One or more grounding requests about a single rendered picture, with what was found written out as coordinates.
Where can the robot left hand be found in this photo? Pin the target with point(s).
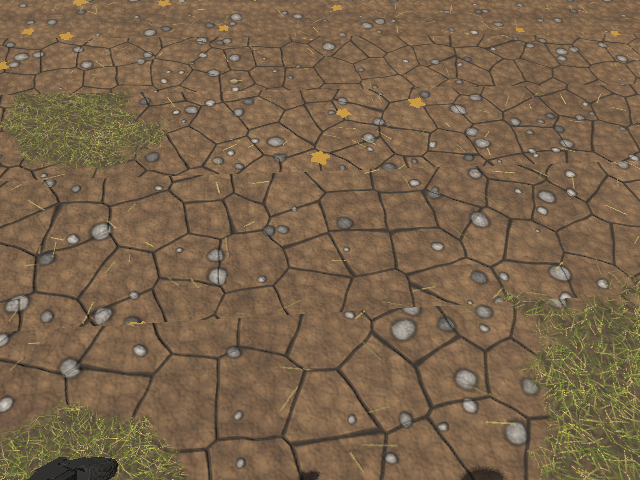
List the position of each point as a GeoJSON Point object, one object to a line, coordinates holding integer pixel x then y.
{"type": "Point", "coordinates": [94, 468]}

